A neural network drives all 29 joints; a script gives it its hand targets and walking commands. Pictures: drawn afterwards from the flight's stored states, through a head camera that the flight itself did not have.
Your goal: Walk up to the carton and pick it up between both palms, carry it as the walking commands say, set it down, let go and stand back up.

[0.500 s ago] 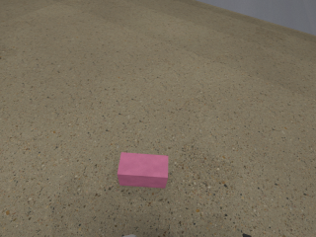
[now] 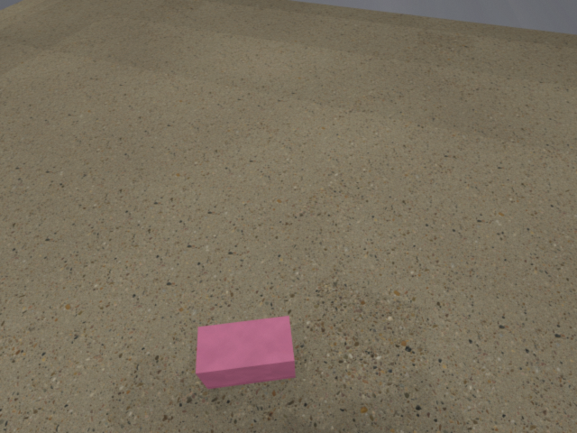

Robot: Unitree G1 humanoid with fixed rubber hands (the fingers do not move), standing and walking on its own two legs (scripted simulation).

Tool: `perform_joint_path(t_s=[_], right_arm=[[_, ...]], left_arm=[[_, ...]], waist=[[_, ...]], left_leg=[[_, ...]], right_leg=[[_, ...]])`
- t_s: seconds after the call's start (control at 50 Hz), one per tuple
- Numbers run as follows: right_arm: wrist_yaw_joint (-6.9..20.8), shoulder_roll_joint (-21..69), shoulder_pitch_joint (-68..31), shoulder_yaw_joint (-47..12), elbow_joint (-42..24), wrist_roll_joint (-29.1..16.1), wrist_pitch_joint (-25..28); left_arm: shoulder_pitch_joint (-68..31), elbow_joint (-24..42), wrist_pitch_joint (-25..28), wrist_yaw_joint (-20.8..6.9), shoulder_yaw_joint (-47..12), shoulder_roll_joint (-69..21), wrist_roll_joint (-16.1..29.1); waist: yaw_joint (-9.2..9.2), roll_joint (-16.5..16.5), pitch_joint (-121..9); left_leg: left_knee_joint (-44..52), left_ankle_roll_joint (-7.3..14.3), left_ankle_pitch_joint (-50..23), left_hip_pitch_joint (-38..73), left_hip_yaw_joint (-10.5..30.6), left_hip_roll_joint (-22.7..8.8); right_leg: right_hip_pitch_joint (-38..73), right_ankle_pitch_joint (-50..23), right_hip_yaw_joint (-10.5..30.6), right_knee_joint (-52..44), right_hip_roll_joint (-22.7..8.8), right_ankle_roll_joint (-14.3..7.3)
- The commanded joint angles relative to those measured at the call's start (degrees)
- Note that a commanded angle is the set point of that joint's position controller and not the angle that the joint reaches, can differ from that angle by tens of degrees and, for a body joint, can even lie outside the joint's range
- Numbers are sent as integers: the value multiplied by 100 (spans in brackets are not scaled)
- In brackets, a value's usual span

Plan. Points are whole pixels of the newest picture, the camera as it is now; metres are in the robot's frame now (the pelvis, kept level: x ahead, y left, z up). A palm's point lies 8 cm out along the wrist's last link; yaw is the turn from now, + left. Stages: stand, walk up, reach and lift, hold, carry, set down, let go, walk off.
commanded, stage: walk up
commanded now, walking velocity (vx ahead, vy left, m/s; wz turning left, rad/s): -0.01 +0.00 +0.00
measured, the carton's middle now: (247, 352) +0.47 +0.15 -0.68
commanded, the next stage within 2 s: stand in 1.82 s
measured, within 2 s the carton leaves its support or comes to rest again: neither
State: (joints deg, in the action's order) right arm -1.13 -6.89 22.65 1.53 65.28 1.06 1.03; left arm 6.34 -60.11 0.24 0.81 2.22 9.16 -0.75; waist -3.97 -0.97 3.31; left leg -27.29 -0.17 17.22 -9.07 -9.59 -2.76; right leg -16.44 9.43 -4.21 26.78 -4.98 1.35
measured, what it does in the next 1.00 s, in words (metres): steps to the left: left foot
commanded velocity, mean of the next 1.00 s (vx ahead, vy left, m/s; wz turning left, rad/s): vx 0.07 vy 0.10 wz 0.00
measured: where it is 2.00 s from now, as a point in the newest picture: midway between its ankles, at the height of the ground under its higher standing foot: outside the picture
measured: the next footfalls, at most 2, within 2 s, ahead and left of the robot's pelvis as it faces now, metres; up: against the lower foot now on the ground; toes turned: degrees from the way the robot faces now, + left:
left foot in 0.88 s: +0.07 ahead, +0.22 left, +0.00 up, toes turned +9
right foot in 1.24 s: +0.18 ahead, +0.02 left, +0.00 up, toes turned +17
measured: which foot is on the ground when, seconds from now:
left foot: down 0.00-0.62, up 0.64-0.86, down 0.88-1.00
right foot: down 0.00-0.88, up 0.90-1.00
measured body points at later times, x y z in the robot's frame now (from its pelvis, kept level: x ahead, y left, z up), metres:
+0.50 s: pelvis +0.03 -0.02 +0.01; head +0.03 -0.02 +0.46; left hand +0.02 +0.21 -0.15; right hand +0.05 -0.24 -0.16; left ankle -0.03 +0.11 -0.74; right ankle +0.05 -0.14 -0.74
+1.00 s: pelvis +0.04 +0.10 +0.00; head +0.03 +0.12 +0.45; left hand +0.03 +0.37 -0.16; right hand +0.03 -0.15 -0.14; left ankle +0.03 +0.21 -0.74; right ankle +0.03 -0.06 -0.67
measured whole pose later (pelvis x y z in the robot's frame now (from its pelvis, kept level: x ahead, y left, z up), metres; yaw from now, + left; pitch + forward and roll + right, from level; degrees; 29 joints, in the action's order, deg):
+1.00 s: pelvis +0.04 +0.10 +0.00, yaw +3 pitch -3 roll -1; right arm 0.5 -11.3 21.9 2.1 59.9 2.9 -1.1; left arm 16.1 -64.1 -3.4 -0.2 5.1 14.8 -2.9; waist -1.0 -0.5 0.6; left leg -30.6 -0.1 17.9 -10.0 -6.0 -4.3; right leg -22.9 26.6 -4.3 59.0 -7.4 2.1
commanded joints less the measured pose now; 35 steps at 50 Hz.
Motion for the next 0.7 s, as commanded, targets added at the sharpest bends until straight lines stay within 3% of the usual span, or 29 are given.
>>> perform_joint_path(t_s=[0.0, 0.02, 0.04, 0.08, 0.12, 0.14, 0.16, 0.18, 0.22, 0.24, 0.28, 0.3, 0.4, 0.44, 0.46, 0.5, 0.52, 0.54, 0.56, 0.58, 0.6, 0.62, 0.64, 0.66, 0.68], right_arm=[[-129, -406, 602, 37, -183, -149, -145], [-108, -459, 429, -2, -263, -97, -127], [-88, -374, 294, -6, -258, -68, -138], [-70, -548, 260, -7, -184, -30, -139], [-87, -503, 84, 0, -172, -44, -102], [-93, -519, -59, 22, -130, -50, -125], [-125, -481, 34, 3, -41, -24, -112], [-129, -549, -137, -12, 0, -47, -108], [-122, -580, -109, 8, 17, -64, -109], [-106, -558, -159, 15, -52, -59, -103], [-120, -572, -156, 13, 68, -55, -65], [-127, -519, -161, -18, 90, -71, -94], [-117, -670, -470, 7, 81, -72, -27], [-130, -655, -379, -10, 89, -118, -38], [-123, -682, -346, 5, 102, -100, -74], [-111, -520, -361, -12, 97, -98, -85], [-138, -597, -280, 2, 171, -93, -85], [-125, -616, -372, -21, 105, -97, -73], [-69, -794, -390, 125, -102, 52, -78], [58, -1099, -940, 335, -459, 116, -283], [123, -1065, -1152, 398, -720, 32, -448], [168, -1108, -1363, 387, -895, 29, -501], [212, -1060, -1286, 355, -1069, 32, -536], [204, -909, -684, 295, -939, 17, -478], [243, -701, -249, 212, -945, 62, -390]], left_arm=[[255, 32, 6, 108, 155, 881, 80], [102, 79, 28, 120, 160, 852, 68], [248, -16, -9, 131, 151, 718, 56], [192, -80, -45, 127, 118, 656, 51], [453, -261, -13, 129, 74, 583, 67], [422, -243, -11, 136, 80, 599, 48], [339, -161, -17, 125, 67, 461, 72], [441, -231, -20, 123, 74, 457, 83], [464, -366, -9, 105, 60, 504, 87], [527, -337, 15, 113, 53, 439, 66], [633, -423, 28, 96, 46, 461, 64], [654, -463, 3, 105, 63, 461, 58], [742, -578, 41, 101, 20, 446, 64], [968, -598, 72, 118, 46, 566, 67], [928, -633, 103, 106, 26, 539, 59], [1083, -744, 43, 137, 5, 395, 47], [1177, -731, 55, 142, -27, 385, 64], [1093, -710, 85, 146, 2, 391, 46], [1440, -686, 86, 230, 140, 732, -24], [2430, -782, 0, 360, 307, 1381, -130], [2656, -820, -70, 478, 459, 1842, -73], [2598, -747, -82, 595, 440, 1917, -59], [2488, -710, -78, 615, 444, 1755, -70], [2002, -626, -48, 555, 453, 1506, -43], [1337, -518, -20, 477, 450, 1274, -126]], waist=[[257, -1087, -431], [195, -1049, -651], [181, -848, -536], [228, -930, -378], [246, -337, -287], [263, -527, -204], [246, 247, -153], [312, 315, -33], [297, -251, -161], [299, 176, -105], [319, 249, -63], [362, -113, 55], [349, 202, 67], [407, -129, -132], [368, 131, 11], [389, 19, 137], [355, 408, 139], [382, 240, 107], [523, 86, 149], [859, 446, 417], [959, -290, 349], [879, 34, 246], [822, 53, 159], [640, -458, -152], [456, -1414, -359]], left_leg=[[-170, -208, 729, -595, 757, -303], [96, -162, 61, -369, 669, -208], [281, -164, -152, -206, 621, -199], [577, -121, -522, -129, 755, -270], [753, -93, -674, 25, 734, -329], [741, -125, -650, -91, 683, -273], [895, -102, -602, -15, 688, -278], [973, -68, -777, -83, 795, -336], [994, -80, -716, 123, 822, -337], [1020, -129, -765, 86, 738, -389], [1028, -94, -708, 105, 783, -352], [1037, -105, -650, 32, 817, -352], [1059, -14, -811, 151, 846, -429], [1040, -2, -1040, 310, 895, -447], [1061, -56, -891, 297, 809, -432], [1138, -23, -835, 250, 891, -402], [1098, -9, -972, 358, 865, -451], [1109, 47, -952, 267, 900, -474], [415, 74, -918, 20, 567, -362], [-722, -302, -20, -1549, 276, 278], [-2423, -383, 1214, -2273, 731, 219], [-3391, -459, 1267, -2433, 1074, 47], [-3736, -431, 1071, -2457, 1266, -113], [-3740, -231, 888, -2050, 1419, -355], [-3145, -72, 512, -1815, 1332, -438]], right_leg=[[1125, -2639, 979, -850, -1316, -682], [1105, -2243, 711, -819, -1053, -616], [868, -1507, 657, -861, -822, -559], [743, -954, 406, -931, -581, -434], [818, -755, 435, -932, -540, -404], [764, -767, 518, -954, -568, -400], [874, -842, 568, -931, -538, -416], [950, -946, 392, -875, -448, -345], [837, -762, 392, -969, -410, -284], [809, -924, 308, -874, -378, -275], [801, -953, 352, -919, -370, -254], [750, -368, 369, -1071, -325, -243], [711, -839, 221, -926, -276, -147], [862, -1197, 285, -866, -268, -188], [697, -1210, 363, -884, -282, -165], [629, -552, 354, -985, -194, -177], [603, -762, 387, -941, -239, -183], [660, -783, 280, -935, -204, -172], [721, -830, 67, -329, -257, -165], [1606, -808, 1832, -843, -1693, -566], [1489, -1029, 2925, -1443, -2793, -1166], [1114, -2175, 3017, -1309, -3018, -1521], [960, -1688, 2818, -1338, -2846, -1449], [737, -153, 2290, -1338, -2442, -1282], [507, 2040, 1657, -1562, -1866, -857]])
